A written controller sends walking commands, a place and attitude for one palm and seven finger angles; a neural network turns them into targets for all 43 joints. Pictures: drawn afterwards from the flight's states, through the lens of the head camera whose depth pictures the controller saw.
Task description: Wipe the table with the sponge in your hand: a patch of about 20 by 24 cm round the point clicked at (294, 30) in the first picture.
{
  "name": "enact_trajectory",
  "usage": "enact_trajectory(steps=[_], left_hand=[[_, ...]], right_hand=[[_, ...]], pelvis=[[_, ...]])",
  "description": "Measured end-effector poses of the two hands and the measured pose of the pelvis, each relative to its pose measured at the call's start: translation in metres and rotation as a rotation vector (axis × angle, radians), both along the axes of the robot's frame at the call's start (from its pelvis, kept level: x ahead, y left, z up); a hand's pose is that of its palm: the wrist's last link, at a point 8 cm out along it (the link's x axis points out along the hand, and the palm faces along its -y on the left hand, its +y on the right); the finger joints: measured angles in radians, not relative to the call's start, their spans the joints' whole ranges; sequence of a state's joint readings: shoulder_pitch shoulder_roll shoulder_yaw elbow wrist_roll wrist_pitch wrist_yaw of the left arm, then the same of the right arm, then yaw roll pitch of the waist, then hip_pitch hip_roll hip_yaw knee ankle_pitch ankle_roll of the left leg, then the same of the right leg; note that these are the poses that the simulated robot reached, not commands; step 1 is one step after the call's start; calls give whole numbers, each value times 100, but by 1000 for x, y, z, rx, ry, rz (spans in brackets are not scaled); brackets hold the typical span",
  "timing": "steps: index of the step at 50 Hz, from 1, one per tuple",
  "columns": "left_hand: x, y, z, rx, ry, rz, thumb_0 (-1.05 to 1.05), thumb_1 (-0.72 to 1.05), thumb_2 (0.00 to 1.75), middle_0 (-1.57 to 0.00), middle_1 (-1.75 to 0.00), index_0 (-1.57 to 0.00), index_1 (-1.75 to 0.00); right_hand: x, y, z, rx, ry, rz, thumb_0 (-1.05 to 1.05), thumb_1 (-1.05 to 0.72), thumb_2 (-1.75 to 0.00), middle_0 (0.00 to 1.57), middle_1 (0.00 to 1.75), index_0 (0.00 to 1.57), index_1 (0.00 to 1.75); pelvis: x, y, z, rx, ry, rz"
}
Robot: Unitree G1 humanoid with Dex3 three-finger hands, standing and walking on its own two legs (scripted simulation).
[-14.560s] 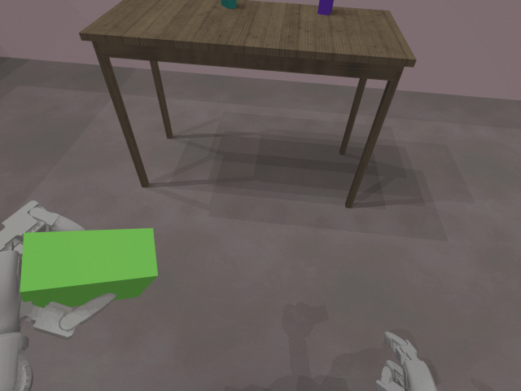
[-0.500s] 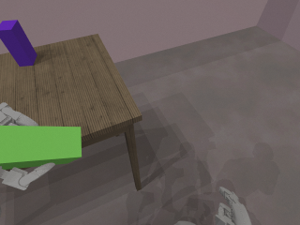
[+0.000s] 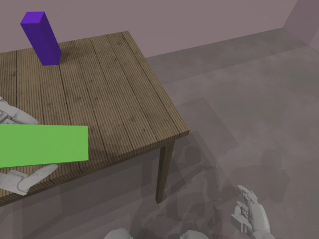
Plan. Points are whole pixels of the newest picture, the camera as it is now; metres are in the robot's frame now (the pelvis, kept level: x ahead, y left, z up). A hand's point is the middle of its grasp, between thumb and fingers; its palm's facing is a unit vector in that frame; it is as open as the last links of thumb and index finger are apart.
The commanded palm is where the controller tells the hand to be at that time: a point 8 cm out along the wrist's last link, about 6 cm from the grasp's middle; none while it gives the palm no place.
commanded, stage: shuffle to correct the standing spot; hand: left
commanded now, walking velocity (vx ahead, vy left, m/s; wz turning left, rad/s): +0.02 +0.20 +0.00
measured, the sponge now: (54, 146) +0.24 +0.21 +0.16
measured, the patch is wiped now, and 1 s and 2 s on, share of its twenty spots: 0.00 0.00 0.00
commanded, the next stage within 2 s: come to a stop and stand still in 0.26 s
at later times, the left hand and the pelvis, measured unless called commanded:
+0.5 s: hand out of the picture +0.20 +0.35 +0.19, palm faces +0.40 -0.81 -0.43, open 10.2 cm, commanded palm +0.14 +0.40 +0.20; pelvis -0.01 +0.11 +0.01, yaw +2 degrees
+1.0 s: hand out of the picture +0.19 +0.38 +0.19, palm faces +0.39 -0.84 -0.37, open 10.2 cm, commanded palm +0.13 +0.42 +0.20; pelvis -0.02 +0.14 +0.02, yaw +1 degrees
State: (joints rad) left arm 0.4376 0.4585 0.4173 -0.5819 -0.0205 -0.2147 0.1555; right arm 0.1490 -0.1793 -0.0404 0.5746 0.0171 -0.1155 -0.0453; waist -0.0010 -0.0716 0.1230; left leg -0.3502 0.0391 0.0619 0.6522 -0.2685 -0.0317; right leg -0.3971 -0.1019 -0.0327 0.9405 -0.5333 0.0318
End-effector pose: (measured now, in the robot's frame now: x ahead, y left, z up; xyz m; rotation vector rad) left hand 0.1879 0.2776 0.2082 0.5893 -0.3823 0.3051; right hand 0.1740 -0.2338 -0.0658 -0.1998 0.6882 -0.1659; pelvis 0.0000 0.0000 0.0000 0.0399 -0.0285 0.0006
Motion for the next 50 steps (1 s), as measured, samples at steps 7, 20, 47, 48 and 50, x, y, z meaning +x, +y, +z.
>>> enact_trajectory(steps=[7, 20, 47, 48, 50], left_hand=[[-17, 14, 13, -5, 11, 32, 0, -51, 103, -72, -138, -73, -137], [-20, 108, -19, -95, 54, 89, 0, -52, 103, -72, -138, -73, -137], [-42, 141, -30, -241, 144, 80, -1, -51, 103, -73, -137, -73, -137], [-41, 141, -23, -220, 128, 68, -1, -51, 103, -73, -137, -73, -137], [-41, 144, -9, -171, 86, 52, -1, -51, 103, -73, -137, -73, -137]], right_hand=[[0, 48, -14, 101, 4, 89, 1, -91, -90, 20, 30, 20, 29], [-26, 93, -11, -30, 87, 15, 1, -91, -90, 20, 30, 20, 29], [-46, 138, 16, -53, 72, 42, 1, -91, -90, 20, 30, 20, 29], [-45, 139, 19, -56, 63, 42, 1, -91, -90, 20, 30, 20, 29], [-42, 142, 22, -55, 48, 46, 1, -91, -90, 20, 30, 20, 29]], pelvis=[[2, 22, 2, -28, 2, 22], [-10, 101, 0, -3, 3, 31], [-24, 138, 21, -42, 1, 14], [-25, 139, 22, -43, 3, 15], [-25, 141, 23, -47, 7, 18]])
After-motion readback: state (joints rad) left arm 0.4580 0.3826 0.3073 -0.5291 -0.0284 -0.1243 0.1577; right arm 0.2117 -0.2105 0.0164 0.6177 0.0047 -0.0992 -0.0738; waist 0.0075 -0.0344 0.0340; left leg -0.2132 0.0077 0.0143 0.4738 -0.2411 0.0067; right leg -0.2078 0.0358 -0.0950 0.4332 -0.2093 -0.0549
